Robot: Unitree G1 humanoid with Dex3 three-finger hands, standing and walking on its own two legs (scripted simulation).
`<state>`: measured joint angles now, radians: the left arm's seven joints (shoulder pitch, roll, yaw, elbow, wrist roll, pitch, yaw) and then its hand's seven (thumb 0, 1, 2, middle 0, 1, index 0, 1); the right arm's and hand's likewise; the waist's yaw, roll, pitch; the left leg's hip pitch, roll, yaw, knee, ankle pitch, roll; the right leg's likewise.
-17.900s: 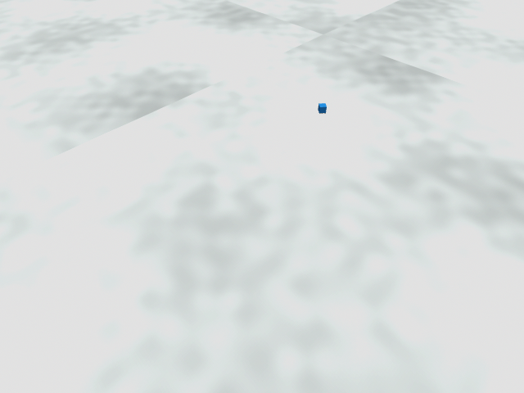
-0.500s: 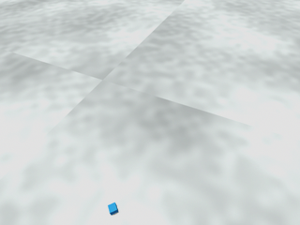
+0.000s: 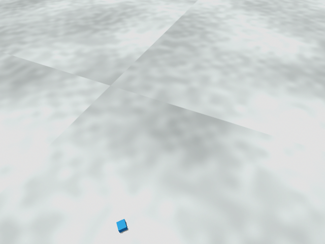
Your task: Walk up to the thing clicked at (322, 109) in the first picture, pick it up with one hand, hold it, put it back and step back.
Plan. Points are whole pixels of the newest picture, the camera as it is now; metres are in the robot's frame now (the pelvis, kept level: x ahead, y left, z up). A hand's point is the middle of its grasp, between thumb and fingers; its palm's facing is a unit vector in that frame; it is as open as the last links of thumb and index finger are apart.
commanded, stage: rise first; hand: left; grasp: from above
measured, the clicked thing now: (122, 225) +0.38 +0.25 -0.76
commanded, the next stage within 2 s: none
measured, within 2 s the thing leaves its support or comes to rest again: neither
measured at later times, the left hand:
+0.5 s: hand out of the picture +0.14 +0.26 -0.21, palm faces -0.10 -0.89 -0.44, open 11.5 cm
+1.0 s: hand out of the picture +0.12 +0.29 -0.29, palm faces -0.28 -0.75 -0.61, open 11.7 cm
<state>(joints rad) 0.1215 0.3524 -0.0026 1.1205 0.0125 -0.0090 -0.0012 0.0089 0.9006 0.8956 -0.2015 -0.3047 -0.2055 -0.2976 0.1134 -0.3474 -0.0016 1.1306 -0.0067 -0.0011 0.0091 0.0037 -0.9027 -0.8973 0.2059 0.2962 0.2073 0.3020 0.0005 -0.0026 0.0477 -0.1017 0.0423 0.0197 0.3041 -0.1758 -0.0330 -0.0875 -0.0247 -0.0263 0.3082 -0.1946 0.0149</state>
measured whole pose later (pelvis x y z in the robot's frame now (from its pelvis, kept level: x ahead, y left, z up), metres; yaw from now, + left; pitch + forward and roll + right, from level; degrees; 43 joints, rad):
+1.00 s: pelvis -0.03 +0.02 -0.15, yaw +0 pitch +24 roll -3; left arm 0.19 0.32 0.11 0.50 0.44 0.18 0.11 0.00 -0.18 0.59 -0.53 -0.67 -0.52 -0.66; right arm 0.14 -0.23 -0.03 0.55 0.00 -0.16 0.01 0.01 -0.97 -0.91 0.21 0.30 0.21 0.30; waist -0.02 0.00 -0.17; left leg -1.20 0.04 -0.04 1.38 -0.60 -0.01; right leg -1.15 -0.04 -0.03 1.34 -0.61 0.03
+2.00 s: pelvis -0.11 +0.02 -0.42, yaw -5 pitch +34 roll -5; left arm -0.76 0.56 0.17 1.37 1.05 0.00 0.49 0.00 -0.19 0.71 -0.39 -0.75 -0.40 -0.73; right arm 0.11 -0.25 -0.02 0.81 -0.11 -0.13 0.10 0.00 -0.89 -0.89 0.21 0.30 0.21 0.30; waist -0.13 -0.01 -0.12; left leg -2.21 0.04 -0.11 2.28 -0.66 -0.02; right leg -2.15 0.00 -0.02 2.23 -0.67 0.04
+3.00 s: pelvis -0.10 +0.01 -0.46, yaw -7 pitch +33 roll -7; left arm -0.87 0.65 0.24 1.51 1.08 -0.04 0.54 0.00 -0.18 0.68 -0.41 -0.72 -0.42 -0.71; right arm 0.11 -0.28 0.02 0.82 -0.16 -0.15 0.21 0.00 -0.90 -0.90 0.20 0.30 0.20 0.30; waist -0.18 -0.02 -0.04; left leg -2.33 0.04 -0.16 2.44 -0.70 -0.03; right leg -2.26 0.02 -0.05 2.37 -0.69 0.05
